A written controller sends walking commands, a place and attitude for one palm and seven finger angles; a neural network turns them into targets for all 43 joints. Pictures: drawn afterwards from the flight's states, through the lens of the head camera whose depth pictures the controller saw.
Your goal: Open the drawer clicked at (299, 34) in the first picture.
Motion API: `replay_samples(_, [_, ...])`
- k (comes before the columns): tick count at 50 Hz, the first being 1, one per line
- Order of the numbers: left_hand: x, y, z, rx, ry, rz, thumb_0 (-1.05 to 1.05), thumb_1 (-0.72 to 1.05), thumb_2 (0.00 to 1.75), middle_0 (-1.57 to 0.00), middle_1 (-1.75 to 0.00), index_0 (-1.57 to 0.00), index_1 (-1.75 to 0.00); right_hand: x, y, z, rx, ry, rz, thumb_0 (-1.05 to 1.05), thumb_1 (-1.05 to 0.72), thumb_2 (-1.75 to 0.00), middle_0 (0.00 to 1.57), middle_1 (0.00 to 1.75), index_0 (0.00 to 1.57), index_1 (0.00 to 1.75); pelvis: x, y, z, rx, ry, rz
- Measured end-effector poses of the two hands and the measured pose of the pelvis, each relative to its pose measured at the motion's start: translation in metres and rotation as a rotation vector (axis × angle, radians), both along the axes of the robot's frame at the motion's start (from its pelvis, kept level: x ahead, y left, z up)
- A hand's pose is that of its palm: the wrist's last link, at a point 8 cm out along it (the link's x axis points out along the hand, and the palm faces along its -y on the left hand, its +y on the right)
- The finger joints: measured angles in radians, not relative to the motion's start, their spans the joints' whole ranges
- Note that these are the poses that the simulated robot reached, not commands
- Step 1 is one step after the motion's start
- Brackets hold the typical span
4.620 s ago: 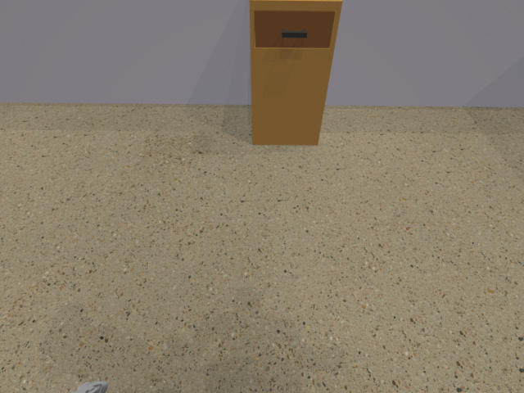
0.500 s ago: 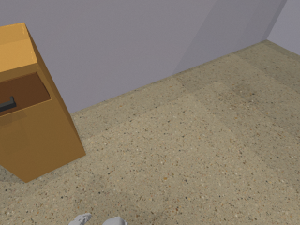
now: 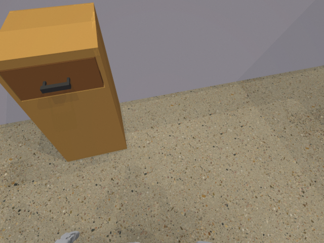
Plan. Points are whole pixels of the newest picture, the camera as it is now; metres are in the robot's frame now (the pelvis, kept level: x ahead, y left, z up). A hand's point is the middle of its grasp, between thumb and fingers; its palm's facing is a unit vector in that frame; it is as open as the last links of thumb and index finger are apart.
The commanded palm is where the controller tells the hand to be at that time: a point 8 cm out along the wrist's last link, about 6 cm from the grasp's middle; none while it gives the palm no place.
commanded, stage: turn to face it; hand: left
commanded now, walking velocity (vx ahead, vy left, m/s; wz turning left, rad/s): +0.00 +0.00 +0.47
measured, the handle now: (56, 84) +0.71 +0.47 -0.09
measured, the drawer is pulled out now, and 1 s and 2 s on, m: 0.00 0.00 0.00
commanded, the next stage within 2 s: take the last steps up to it in 0.32 s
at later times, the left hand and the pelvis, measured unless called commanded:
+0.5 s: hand out of the picture -0.07 +0.18 -0.17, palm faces +0.31 -0.92 -0.24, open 7.4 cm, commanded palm none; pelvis -0.03 -0.02 -0.01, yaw +15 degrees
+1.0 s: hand out of the picture +0.02 +0.18 -0.16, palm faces +0.38 -0.90 -0.22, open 7.3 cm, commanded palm none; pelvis +0.05 +0.00 +0.00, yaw +19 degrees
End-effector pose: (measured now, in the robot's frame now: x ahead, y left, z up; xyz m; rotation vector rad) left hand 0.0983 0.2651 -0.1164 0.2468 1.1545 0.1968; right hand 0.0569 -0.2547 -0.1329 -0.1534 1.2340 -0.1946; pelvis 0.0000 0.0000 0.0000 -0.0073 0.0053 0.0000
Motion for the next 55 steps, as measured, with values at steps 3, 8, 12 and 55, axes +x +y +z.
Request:
replay_samples(3, [-0.004, -0.018, 0.003, 0.011, -0.052, 0.017, 0.01, 0.91, 0.9, -0.2, -0.3, -0.19, -0.3, 0.004, -0.017, -0.012, 0.018, -0.005, 0.023, 0.01, -0.9, -0.9, 0.21, 0.3, 0.21, 0.3, -0.004, -0.017, -0.007, 0.016, -0.001, 0.039])
replay_samples(8, [-0.036, -0.046, 0.012, 0.005, -0.058, 0.069, 0.01, 0.9, 0.9, -0.2, -0.3, -0.2, -0.3, 0.017, -0.036, -0.012, 0.026, 0.001, 0.076, 0.01, -0.91, -0.9, 0.2, 0.3, 0.2, 0.3, -0.011, -0.033, -0.001, 0.035, -0.024, 0.104])
replay_samples(12, [-0.063, -0.058, 0.013, -0.014, -0.019, 0.119, 0.01, 0.9, 0.9, -0.2, -0.3, -0.2, -0.3, 0.026, -0.041, -0.005, 0.027, -0.001, 0.123, 0.01, -0.91, -0.9, 0.2, 0.3, 0.2, 0.3, -0.013, -0.04, 0.005, 0.049, -0.026, 0.148])
replay_samples(55, [-0.115, -0.05, -0.006, -0.13, 0.155, 0.417, 0.0, 0.93, 0.9, -0.2, -0.3, -0.2, -0.3, 0.082, 0.042, -0.005, 0.048, 0.167, 0.315, 0.01, -0.91, -0.9, 0.2, 0.3, 0.2, 0.3, 0.07, 0.011, 0.012, 0.022, -0.019, 0.347])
